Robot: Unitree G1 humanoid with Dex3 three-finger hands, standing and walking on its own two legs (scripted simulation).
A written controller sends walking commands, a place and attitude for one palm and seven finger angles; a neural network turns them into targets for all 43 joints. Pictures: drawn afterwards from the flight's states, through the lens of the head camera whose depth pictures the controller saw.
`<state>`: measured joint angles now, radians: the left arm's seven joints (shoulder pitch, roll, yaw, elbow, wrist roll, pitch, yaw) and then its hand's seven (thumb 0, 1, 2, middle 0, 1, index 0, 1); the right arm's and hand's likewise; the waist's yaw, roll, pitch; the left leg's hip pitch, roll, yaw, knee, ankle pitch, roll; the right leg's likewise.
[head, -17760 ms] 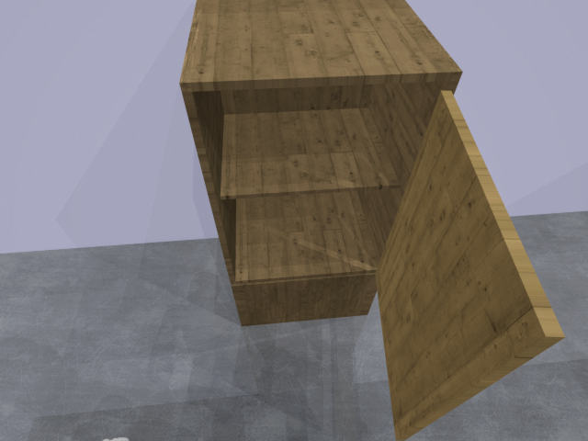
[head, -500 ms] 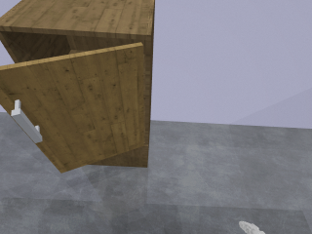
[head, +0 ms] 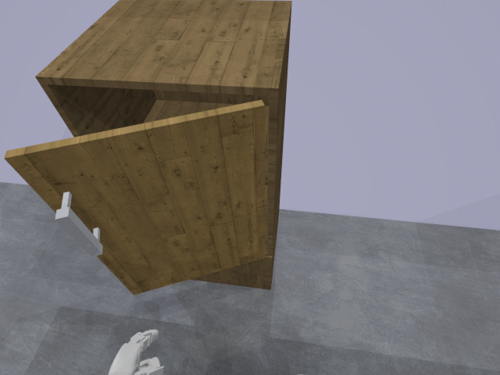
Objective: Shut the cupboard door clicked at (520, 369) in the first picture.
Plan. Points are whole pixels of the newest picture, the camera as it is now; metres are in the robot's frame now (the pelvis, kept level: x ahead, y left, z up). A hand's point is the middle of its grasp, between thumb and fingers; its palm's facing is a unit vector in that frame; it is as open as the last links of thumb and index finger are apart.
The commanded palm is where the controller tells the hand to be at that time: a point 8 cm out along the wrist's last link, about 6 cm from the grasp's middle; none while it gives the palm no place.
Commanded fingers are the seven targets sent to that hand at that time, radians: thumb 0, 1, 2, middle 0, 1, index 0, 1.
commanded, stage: shuffle to correct the standing spot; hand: left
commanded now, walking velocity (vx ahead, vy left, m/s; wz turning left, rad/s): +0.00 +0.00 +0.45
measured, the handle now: (82, 225) +0.40 +0.32 -0.01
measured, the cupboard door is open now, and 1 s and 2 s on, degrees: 24 24 24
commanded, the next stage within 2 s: come to a stop and stand still in 0.38 s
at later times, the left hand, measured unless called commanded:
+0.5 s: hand out of the picture -0.05 +0.17 -0.15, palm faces +0.31 -0.90 -0.31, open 7.4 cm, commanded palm none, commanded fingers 0.00 0.90 0.90 -0.20 -0.30 -0.20 -0.30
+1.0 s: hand out of the picture -0.01 +0.21 -0.17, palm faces +0.30 -0.94 -0.16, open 7.4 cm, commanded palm none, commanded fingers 0.00 0.90 0.90 -0.20 -0.30 -0.20 -0.30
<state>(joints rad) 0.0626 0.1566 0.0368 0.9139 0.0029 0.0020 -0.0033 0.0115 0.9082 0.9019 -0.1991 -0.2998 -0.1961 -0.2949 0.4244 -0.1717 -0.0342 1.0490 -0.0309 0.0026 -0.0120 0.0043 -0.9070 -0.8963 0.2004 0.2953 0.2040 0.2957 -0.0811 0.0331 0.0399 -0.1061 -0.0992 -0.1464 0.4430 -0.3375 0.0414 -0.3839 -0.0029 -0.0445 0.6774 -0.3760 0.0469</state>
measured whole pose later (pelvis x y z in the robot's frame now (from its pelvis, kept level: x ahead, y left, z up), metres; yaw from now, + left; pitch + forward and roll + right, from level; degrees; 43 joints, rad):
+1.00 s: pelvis +0.00 +0.02 +0.01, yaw +15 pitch -1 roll -1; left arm 0.20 0.20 0.05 1.05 0.01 0.05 0.01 0.01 0.91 0.90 -0.20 -0.30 -0.19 -0.29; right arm 0.19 -0.15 -0.02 1.02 -0.03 0.00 -0.04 -0.03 -0.93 -0.90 0.20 0.30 0.21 0.30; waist 0.00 -0.05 0.04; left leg -0.20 0.02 0.05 0.37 -0.17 0.03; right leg -0.32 -0.05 0.00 0.90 -0.44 0.06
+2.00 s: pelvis -0.03 -0.02 +0.00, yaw +15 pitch -1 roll +0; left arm 0.33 0.15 -0.01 1.08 0.02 -0.01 0.04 0.01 0.91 0.90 -0.20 -0.30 -0.20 -0.29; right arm 0.29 -0.18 -0.01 1.03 -0.02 -0.01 -0.02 0.01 -0.95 -0.90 0.20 0.29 0.20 0.29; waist 0.01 0.02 0.00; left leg -0.25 0.01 0.06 0.51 -0.25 0.02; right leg -0.20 -0.02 -0.03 0.51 -0.29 0.00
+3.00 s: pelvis +0.01 -0.02 +0.01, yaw +14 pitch +0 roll +1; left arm 0.27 0.15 -0.02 1.11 0.01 -0.02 0.03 0.01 0.91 0.90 -0.20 -0.30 -0.20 -0.29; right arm 0.24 -0.17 0.01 1.13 -0.01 -0.02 -0.03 0.01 -0.92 -0.90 0.20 0.29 0.20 0.30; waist 0.01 0.00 0.04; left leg -0.17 0.02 0.08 0.43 -0.26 0.00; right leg -0.14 -0.01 -0.01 0.45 -0.30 -0.01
